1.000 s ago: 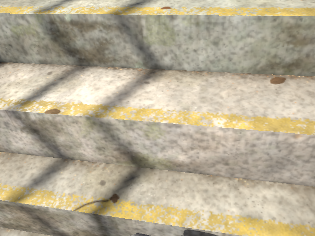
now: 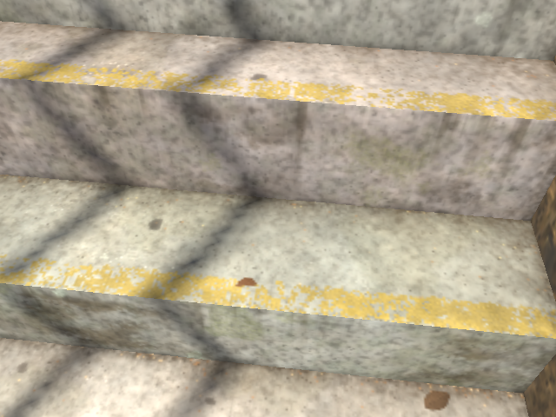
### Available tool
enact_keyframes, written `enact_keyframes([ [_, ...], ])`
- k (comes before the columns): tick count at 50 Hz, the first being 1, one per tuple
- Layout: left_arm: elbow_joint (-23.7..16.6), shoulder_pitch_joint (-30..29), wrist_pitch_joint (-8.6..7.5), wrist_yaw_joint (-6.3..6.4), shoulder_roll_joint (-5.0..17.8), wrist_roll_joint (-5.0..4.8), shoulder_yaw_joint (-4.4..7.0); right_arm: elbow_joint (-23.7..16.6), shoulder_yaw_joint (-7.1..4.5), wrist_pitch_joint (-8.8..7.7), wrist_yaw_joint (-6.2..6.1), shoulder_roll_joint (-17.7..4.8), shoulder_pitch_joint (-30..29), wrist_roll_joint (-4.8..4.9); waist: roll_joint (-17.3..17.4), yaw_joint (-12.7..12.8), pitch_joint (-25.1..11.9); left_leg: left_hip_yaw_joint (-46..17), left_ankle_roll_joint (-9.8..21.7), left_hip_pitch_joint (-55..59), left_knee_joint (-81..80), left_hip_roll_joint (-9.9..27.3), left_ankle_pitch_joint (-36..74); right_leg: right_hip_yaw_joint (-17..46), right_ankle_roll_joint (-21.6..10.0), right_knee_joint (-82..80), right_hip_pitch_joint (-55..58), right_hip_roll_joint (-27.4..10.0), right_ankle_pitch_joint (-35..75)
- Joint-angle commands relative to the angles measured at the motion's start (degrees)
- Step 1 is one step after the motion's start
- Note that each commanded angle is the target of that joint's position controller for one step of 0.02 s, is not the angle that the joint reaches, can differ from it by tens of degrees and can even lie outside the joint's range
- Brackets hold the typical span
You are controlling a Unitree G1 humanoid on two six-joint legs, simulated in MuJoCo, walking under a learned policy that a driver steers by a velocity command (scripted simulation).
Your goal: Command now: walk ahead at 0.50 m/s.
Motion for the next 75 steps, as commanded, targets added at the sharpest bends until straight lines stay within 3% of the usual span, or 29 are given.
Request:
enact_keyframes([
  [1,2.39,-1.11,0.33,-1.7,-1.45,-0.17,-1.34,-7.51,2.66,1.17,-1.3,7.6,-2.37,-0.07,-2.0,-4.77,2.62,-2.48,-3.53,-17.54,14.42,-0.87,-4.79,28.03,-4.0,-33.38,3.94,-11.54,-14.64],
  [9,-4.27,-12.42,-0.47,0.88,7.76,2.94,-1.15,-9.47,0.44,3.58,-4.57,-1.0,2.67,0.1,-10.81,-11.34,-3.27,2.91,-10.35,-5.05,8.37,3.15,-0.21,10.79,-3.76,-41.02,-0.51,-15.68,-7.76],
  [14,-6.79,-16.59,-0.59,1.09,11.31,-0.77,0.6,-8.66,0.81,4.9,-3.75,1.24,4.15,0.09,-5.07,-10.61,-1.13,5.3,-4.74,10.06,-37.65,9.77,-4.95,1.87,3.51,-34.06,3.65,-16.8,-9.01],
  [16,-9.61,-22.65,-0.12,1.25,5.58,-2.92,-0.73,-4.14,1.95,5.89,-3.05,5.66,11.42,-1.3,1.01,-11.82,0.39,11.22,-2.31,19.96,-60.56,10.32,8.46,-2.99,5.7,-20.54,2.23,-16.16,-6.14],
  [17,-10.73,-18.44,0.47,0.45,1.71,-2.99,-1.79,-2.04,2.01,4.8,-2.16,5.4,16.05,-3.06,11.67,-9.43,1.28,10.73,-1.26,18.22,-70.33,6.91,6.89,-10.6,7.66,-3.13,6.81,-8.71,-0.37],
  [19,-12.45,-8.45,2.28,-1.91,-2.32,-2.27,-2.05,-5.44,2.51,2.2,-0.08,1.26,7.38,-8.57,29.75,2.16,-1.19,4.06,1.35,23.28,-62.16,3.57,31.91,-12.16,11.29,47.79,-6.91,4.67,7.3],
  [20,-15.41,-8.66,1.47,-2.84,-3.94,-3.62,-2.9,-7.36,3.11,0.87,0.48,1.84,5.07,-8.79,23.93,5.29,-4.18,2.77,0.6,21.72,-59.56,3.28,21.14,-7.57,11.06,50.54,-10.22,3.79,10.34],
  [22,-15.79,-5.5,0.1,-4.33,-0.83,-1.42,-3.16,-9.31,1.49,-1.09,1.12,-1.61,6.78,-2.11,8.2,5.6,-5.75,-4.2,0.45,27.63,-58.58,8.29,-0.56,-1.03,9.94,44.21,-14.04,3.07,18.93],
  [23,-16.05,-6.84,-0.64,-5.22,2.76,-0.01,-1.95,-10.6,1.4,-1.83,0.38,-2.11,3.49,-1.42,3.78,6.29,-7.14,-7.37,0.95,26.23,-56.53,9.66,1.18,-6.41,9.44,39.81,-10.0,3.68,23.98],
  [25,-14.7,7.89,0.16,-3.13,8.36,-2.08,0.25,-17.11,-0.44,-3.5,-1.67,-8.74,-13.32,-1.36,9.94,16.95,-14.69,-22.52,3.04,17.47,-47.69,17.07,-2.43,3.28,6.84,22.24,5.02,-2.03,28.78],
  [26,-11.93,11.27,-0.39,-1.68,8.26,-1.12,0.41,-20.56,0.91,-2.99,-2.12,-2.46,-16.39,-2.16,1.81,15.25,-17.55,-15.35,1.33,4.55,-39.95,11.74,-8.06,4.08,3.8,-0.65,22.01,-3.49,29.37],
  [28,-6.82,15.89,1.22,-1.45,2.01,-0.46,-0.11,-22.71,3.26,-1.25,-2.36,4.21,-15.66,-1.11,-0.1,12.71,-3.91,1.95,-2.11,-24.46,-14.92,-0.09,-34.98,-2.22,-0.55,-39.67,45.85,-2.72,39.56],
  [30,-5.65,1.61,2.49,-3.25,-4.96,2.76,-3.18,-25.96,5.61,-0.06,-3.12,12.3,-9.96,1.81,-11.2,-1.18,9.97,1.69,-3.91,-29.3,26.34,-9.23,-37.99,-1.17,0.28,-57.45,29.5,-6.47,50.09],
  [31,-5.71,-1.26,2.54,-3.78,-7.16,2.31,-4.01,-26.53,5.75,-0.2,-2.41,12.62,-5.31,2.65,-5.52,-4.81,11.89,-0.9,-4.04,-32.08,39.94,-12.27,-39.55,-0.7,1.82,-60.47,28.0,-7.25,52.88],
  [32,-5.63,1.54,1.41,-2.8,-2.8,4.67,-2.73,-27.66,5.45,-1.08,-1.04,12.28,-1.55,1.75,-1.16,-7.5,3.64,-3.0,-4.43,-42.93,51.92,-11.14,-37.78,1.6,2.55,-35.26,42.1,-11.49,74.7],
  [34,-10.38,-1.51,-1.07,0.35,11.48,-1.53,0.86,-25.95,4.19,-0.5,2.26,0.37,12.36,-1.52,-0.55,-12.73,-16.18,-8.07,-9.84,-40.02,44.15,-0.79,-29.86,13.2,-4.68,-40.12,55.71,-20.53,55.24],
  [35,-13.24,-5.47,-2.44,1.35,15.15,-2.66,1.73,-26.88,3.14,1.06,1.9,-4.16,11.55,-0.9,-4.07,-13.69,-18.29,-6.83,-13.43,-33.13,39.24,3.24,-26.66,20.41,-7.72,-46.0,50.23,-24.72,43.66],
  [38,-12.59,-1.57,-3.76,4.24,10.52,-0.04,0.72,-29.17,0.99,6.68,-3.01,-7.69,-9.14,-1.91,7.37,-4.08,-5.33,-3.02,-18.58,-27.4,18.76,7.49,-16.16,26.52,-8.66,-47.0,37.39,-22.94,27.9],
  [41,-13.24,5.85,-1.91,5.14,9.35,1.42,-0.17,-33.28,3.33,6.7,-2.12,-1.09,-21.21,-1.59,0.71,0.84,0.58,7.51,-16.13,-12.66,-13.35,8.33,-12.4,14.9,-6.06,-51.29,30.78,-14.25,23.46],
  [44,-14.76,5.72,0.45,4.61,11.12,0.5,0.2,-28.23,1.99,5.9,-0.72,-0.85,-6.58,-0.1,-6.95,-3.64,-3.85,18.55,-11.79,19.91,-47.27,1.82,-27.29,6.58,-5.12,-40.75,24.93,-10.01,42.12],
  [46,-19.2,-5.96,-0.26,2.89,7.31,-2.3,-1.69,-16.55,-1.04,5.82,-0.51,-3.53,17.96,-3.14,-0.65,-13.79,-4.15,15.82,-1.7,41.96,-78.45,2.37,-2.93,-0.57,-1.13,-2.2,14.12,-1.18,37.53],
  [47,-21.87,-7.79,-1.49,1.12,-1.68,-2.72,-4.44,-12.82,0.54,5.36,0.26,0.95,18.21,-4.05,9.5,-10.63,5.71,5.54,2.35,38.77,-85.71,8.47,7.29,-1.73,-0.37,29.84,-0.86,4.73,4.54],
  [48,-24.19,-2.03,-3.67,-1.07,-8.23,-3.91,-4.85,-16.96,2.35,3.22,0.22,-0.18,7.32,-9.14,11.39,1.01,6.06,-0.67,-2.3,41.24,-60.79,13.03,50.0,13.91,0.88,55.62,-17.99,11.6,6.58],
  [49,-23.05,4.65,-4.11,-1.38,-8.37,-5.37,-4.67,-16.85,0.83,3.5,-0.58,-4.87,10.58,-10.12,7.34,3.12,-8.13,-10.81,1.51,48.22,-61.11,22.78,41.08,18.56,3.44,69.59,-25.09,12.9,11.92],
  [51,-23.33,5.6,-3.61,-2.25,-5.57,-3.76,-5.21,-16.6,-0.25,3.55,0.4,-5.05,7.33,-3.43,2.36,4.74,-3.71,-13.69,1.07,43.93,-73.5,22.92,-13.64,14.84,6.26,66.96,-34.06,4.72,16.91],
  [54,-21.2,5.56,1.77,-0.21,5.3,-2.95,-1.21,-20.05,1.53,1.62,-1.07,-2.04,-13.36,-6.47,5.99,10.9,-0.02,-4.08,-1.23,11.76,-78.18,17.88,-20.12,7.61,11.74,64.04,-11.95,6.68,32.64],
  [59,-19.81,-0.81,3.72,4.8,1.91,-0.93,-0.67,-20.07,2.21,2.72,-4.63,-0.73,-2.59,-7.93,6.02,2.91,4.29,3.64,-6.23,21.63,-75.07,17.36,-12.79,5.37,10.56,60.95,-22.48,9.38,43.93],
  [69,-20.06,7.24,6.78,4.38,5.03,-1.12,0.74,-30.51,1.73,4.32,-6.03,-5.11,-10.41,-5.95,8.06,4.22,1.5,6.34,-2.35,32.9,-75.52,16.77,0.88,2.64,15.94,38.11,-12.31,7.09,30.75],
  [75,-21.98,5.87,4.06,1.12,7.09,-1.23,0.64,-33.68,0.52,4.94,-8.45,-6.03,-8.3,-6.41,5.15,0.7,1.12,1.92,0.01,50.18,-72.01,21.94,5.54,5.69,16.03,29.67,-23.38,4.66,19.12],
])
Keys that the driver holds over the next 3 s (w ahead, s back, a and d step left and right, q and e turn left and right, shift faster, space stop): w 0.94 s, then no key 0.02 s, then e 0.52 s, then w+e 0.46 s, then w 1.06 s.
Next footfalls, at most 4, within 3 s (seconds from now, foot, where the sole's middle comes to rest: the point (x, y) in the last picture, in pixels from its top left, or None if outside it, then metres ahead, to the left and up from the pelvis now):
0.32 left None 0.03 0.24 -0.72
0.62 right None -0.10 0.11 -0.89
0.94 left None -0.04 0.41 -0.90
1.94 right None -0.10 0.36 -0.90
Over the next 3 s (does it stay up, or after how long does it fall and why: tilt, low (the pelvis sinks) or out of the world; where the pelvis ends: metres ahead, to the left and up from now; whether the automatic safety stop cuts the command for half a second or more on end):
stays up -0.20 0.48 -0.33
